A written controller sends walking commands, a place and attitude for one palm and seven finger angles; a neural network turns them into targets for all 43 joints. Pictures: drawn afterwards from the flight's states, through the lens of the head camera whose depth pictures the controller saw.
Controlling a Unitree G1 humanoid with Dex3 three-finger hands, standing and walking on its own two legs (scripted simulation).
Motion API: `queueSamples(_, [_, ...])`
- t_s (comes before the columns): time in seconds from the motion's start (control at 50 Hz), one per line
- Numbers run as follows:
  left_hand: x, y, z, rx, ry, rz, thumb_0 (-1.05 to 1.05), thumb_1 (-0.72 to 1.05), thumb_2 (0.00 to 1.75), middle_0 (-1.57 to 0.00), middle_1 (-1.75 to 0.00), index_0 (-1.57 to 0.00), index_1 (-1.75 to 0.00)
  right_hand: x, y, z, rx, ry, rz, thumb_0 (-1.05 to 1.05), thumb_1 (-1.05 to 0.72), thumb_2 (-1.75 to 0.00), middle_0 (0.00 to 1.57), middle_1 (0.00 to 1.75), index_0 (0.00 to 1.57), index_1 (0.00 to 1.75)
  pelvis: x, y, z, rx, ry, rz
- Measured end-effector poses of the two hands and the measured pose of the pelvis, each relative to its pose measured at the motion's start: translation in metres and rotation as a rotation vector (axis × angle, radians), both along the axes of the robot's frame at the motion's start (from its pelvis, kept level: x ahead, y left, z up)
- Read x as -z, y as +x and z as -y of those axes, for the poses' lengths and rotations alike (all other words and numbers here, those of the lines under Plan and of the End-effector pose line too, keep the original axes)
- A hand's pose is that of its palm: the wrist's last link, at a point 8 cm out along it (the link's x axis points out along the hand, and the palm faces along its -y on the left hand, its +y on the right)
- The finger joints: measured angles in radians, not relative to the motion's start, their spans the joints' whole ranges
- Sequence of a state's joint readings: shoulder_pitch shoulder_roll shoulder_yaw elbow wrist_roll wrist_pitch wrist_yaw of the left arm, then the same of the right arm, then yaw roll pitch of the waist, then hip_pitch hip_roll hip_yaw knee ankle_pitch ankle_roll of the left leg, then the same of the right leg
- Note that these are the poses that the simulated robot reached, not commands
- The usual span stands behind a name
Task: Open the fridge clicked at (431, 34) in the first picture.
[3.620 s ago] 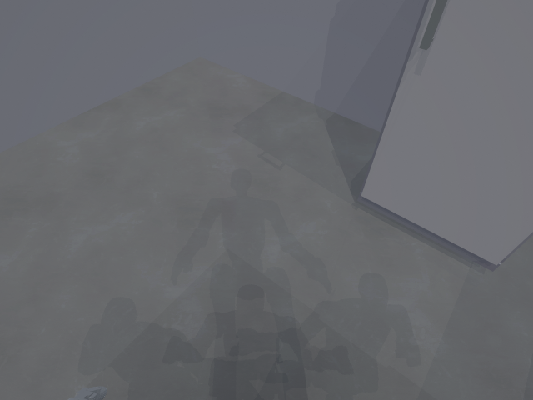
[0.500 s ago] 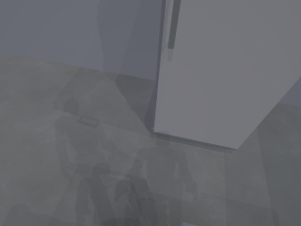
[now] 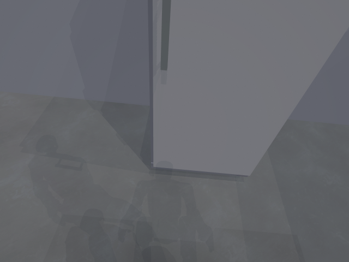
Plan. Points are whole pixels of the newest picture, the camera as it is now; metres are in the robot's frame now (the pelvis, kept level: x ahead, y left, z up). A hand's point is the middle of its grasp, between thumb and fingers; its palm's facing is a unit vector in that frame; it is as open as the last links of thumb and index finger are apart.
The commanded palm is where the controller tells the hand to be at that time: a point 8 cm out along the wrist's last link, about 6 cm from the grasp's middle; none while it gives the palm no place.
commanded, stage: take the last steps up to it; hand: left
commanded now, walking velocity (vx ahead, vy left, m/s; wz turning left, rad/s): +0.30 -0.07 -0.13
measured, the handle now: (166, 28) +0.73 +0.06 +0.20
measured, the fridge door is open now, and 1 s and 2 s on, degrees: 0 0 0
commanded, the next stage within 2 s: come to a stop and stand still in 0.56 s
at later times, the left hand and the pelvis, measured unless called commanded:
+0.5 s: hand (130, 241) +0.21 +0.12 -0.17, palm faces +0.01 -0.98 -0.21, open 7.2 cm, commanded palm none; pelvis +0.15 -0.06 +0.00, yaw -2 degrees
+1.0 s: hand (137, 207) +0.31 +0.12 -0.17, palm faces +0.00 -0.97 -0.22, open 7.4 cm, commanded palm none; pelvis +0.25 -0.07 +0.01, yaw -4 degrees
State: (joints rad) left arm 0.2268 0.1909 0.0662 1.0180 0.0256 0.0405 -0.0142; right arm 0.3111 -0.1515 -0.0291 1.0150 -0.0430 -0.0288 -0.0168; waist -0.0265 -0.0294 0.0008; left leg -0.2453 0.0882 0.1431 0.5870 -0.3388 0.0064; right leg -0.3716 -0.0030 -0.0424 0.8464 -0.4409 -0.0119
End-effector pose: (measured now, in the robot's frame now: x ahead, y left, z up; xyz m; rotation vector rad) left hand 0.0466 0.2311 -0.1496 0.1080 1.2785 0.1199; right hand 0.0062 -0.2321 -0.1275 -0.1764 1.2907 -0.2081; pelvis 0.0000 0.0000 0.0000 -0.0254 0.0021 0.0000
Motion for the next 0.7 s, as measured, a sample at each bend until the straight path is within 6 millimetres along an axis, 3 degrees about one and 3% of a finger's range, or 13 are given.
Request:
queueSamples(0.12, [-0.014, 0.032, 0.000, 0.032, -0.007, -0.008, 0.01, 0.91, 0.90, -0.20, -0.30, -0.20, -0.30, -0.013, -0.027, -0.009, 0.063, 0.021, -0.123, 0.00, -0.91, -0.90, 0.20, 0.30, 0.21, 0.30, -0.015, 0.027, 0.002, 0.023, -0.008, -0.009])
queueSamples(0.22, [-0.016, 0.074, 0.017, 0.082, 0.000, -0.019, 0.01, 0.91, 0.90, -0.20, -0.30, -0.20, -0.30, -0.012, -0.042, -0.008, 0.131, 0.056, -0.233, 0.00, -0.91, -0.90, 0.20, 0.30, 0.21, 0.30, -0.014, 0.055, 0.015, 0.048, 0.000, -0.017])
queueSamples(0.3, [-0.011, 0.119, 0.042, 0.128, 0.012, -0.006, 0.01, 0.91, 0.90, -0.20, -0.30, -0.20, -0.30, -0.001, -0.042, 0.002, 0.185, 0.093, -0.308, 0.00, -0.91, -0.90, 0.20, 0.30, 0.21, 0.30, -0.004, 0.084, 0.035, 0.065, 0.013, -0.021])
queueSamples(0.36, [-0.003, 0.148, 0.060, 0.118, 0.026, 0.050, 0.01, 0.91, 0.90, -0.20, -0.30, -0.20, -0.30, 0.014, -0.028, 0.017, 0.186, 0.119, -0.356, 0.00, -0.91, -0.90, 0.20, 0.30, 0.21, 0.30, 0.009, 0.106, 0.051, 0.055, 0.016, -0.016])
queueSamples(0.42, [-0.008, 0.157, 0.068, 0.060, 0.034, 0.072, 0.00, 0.92, 0.90, -0.20, -0.30, -0.20, -0.30, 0.017, 0.015, 0.034, 0.146, 0.110, -0.331, 0.00, -0.91, -0.90, 0.20, 0.30, 0.20, 0.30, 0.005, 0.124, 0.058, 0.042, 0.004, -0.007])
queueSamples(0.52, [-0.015, 0.156, 0.063, 0.029, 0.063, 0.012, -0.01, 0.94, 0.90, -0.20, -0.30, -0.20, -0.30, 0.012, 0.128, 0.058, 0.068, 0.064, -0.125, 0.01, -0.91, -0.90, 0.20, 0.29, 0.20, 0.30, -0.005, 0.156, 0.062, 0.030, 0.001, -0.012])
queueSamples(0.62, [-0.003, 0.152, 0.061, 0.006, 0.024, -0.086, 0.00, 0.93, 0.90, -0.20, -0.30, -0.20, -0.30, 0.001, 0.236, 0.063, -0.007, 0.018, 0.073, 0.00, -0.93, -0.90, 0.20, 0.29, 0.20, 0.30, -0.002, 0.191, 0.055, 0.033, -0.014, -0.003])
queueSamples(0.7, [0.014, 0.158, 0.057, -0.023, -0.012, -0.150, 0.00, 0.92, 0.90, -0.20, -0.30, -0.20, -0.30, -0.003, 0.293, 0.054, -0.053, -0.013, 0.162, 0.00, -0.92, -0.90, 0.20, 0.29, 0.20, 0.30, 0.007, 0.222, 0.046, 0.043, -0.005, 0.016])
